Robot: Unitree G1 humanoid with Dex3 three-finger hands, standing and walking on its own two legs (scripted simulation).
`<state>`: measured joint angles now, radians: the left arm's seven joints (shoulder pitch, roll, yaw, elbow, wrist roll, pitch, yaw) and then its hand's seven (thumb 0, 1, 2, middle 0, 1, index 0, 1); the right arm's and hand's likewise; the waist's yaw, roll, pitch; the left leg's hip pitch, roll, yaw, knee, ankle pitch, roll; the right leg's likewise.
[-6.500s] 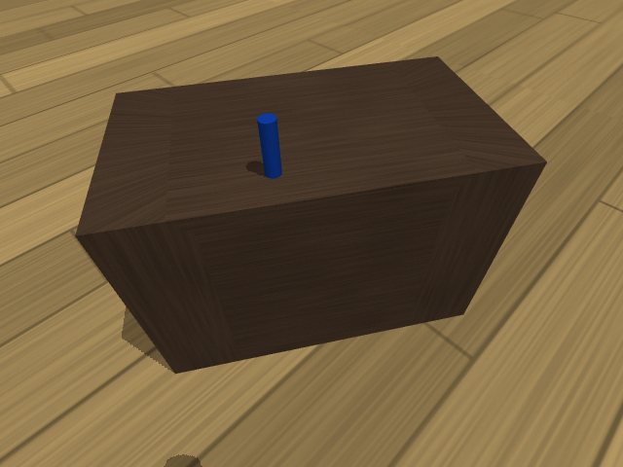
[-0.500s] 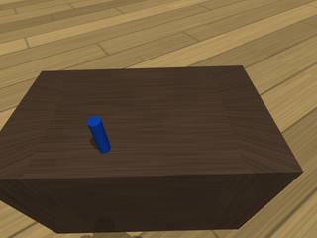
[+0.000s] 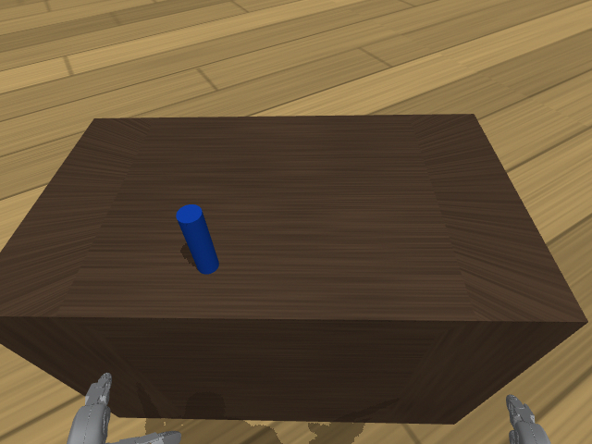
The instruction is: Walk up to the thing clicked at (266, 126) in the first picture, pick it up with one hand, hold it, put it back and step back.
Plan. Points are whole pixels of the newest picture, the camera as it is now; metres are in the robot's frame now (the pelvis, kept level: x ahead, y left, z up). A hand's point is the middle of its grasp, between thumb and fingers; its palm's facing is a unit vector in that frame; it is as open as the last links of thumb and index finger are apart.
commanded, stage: rise first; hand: left
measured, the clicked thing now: (199, 241) +0.45 +0.20 -0.01
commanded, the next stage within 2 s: go down in 1.24 s
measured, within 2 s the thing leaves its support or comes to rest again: neither
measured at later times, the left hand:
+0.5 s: hand (103, 396) +0.19 +0.27 +0.01, palm faces +0.31 -0.88 -0.37, open 17.5 cm
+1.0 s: hand (71, 395) +0.18 +0.27 +0.06, palm faces +0.37 -0.83 -0.41, open 17.6 cm
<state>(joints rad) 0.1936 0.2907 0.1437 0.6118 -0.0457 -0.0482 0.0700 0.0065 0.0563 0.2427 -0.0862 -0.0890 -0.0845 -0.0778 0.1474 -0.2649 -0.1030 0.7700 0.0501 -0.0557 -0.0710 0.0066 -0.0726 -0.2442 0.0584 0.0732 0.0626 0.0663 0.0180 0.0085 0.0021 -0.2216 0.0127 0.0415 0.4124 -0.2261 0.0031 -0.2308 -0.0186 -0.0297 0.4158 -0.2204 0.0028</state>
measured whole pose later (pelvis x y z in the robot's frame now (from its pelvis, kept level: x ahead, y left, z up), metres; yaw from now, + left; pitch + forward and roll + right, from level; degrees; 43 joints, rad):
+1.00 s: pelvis +0.00 -0.01 +0.00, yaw +1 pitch -4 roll +0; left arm 0.42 0.33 0.28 0.00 -0.05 -0.17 0.04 -0.01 -0.58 0.04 -0.06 -0.05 -0.05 -0.05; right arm 0.22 -0.23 -0.14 0.67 0.02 -0.07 -0.06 -0.01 0.50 -0.04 0.05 0.06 0.05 0.05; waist 0.05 0.04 0.05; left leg -0.08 0.01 0.02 0.35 -0.21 -0.01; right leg -0.09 -0.02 -0.06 0.37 -0.22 -0.01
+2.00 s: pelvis +0.00 +0.01 +0.00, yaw +1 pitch +1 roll +0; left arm -0.10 0.50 0.50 0.52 -0.26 -0.19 -0.39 -0.01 -0.56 0.05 -0.06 -0.05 -0.06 -0.04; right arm 0.17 -0.22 -0.06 0.76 0.04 -0.11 -0.09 -0.01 0.51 -0.05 0.05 0.06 0.05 0.05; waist 0.00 0.01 -0.03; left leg -0.23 0.00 0.03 0.46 -0.25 0.01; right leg -0.22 -0.03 -0.05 0.44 -0.23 0.01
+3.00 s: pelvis +0.00 +0.01 -0.01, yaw +1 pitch +8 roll -1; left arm -0.45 0.72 0.60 1.00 -0.28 -0.22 -0.64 -0.01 -0.57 0.05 -0.06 -0.04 -0.06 -0.03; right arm 0.14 -0.24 0.02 0.79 0.01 -0.21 -0.16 -0.01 0.52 -0.05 0.05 0.06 0.06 0.05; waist -0.06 -0.02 -0.08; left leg -0.42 0.01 0.01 0.55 -0.28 0.02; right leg -0.38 -0.02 -0.06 0.48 -0.24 0.01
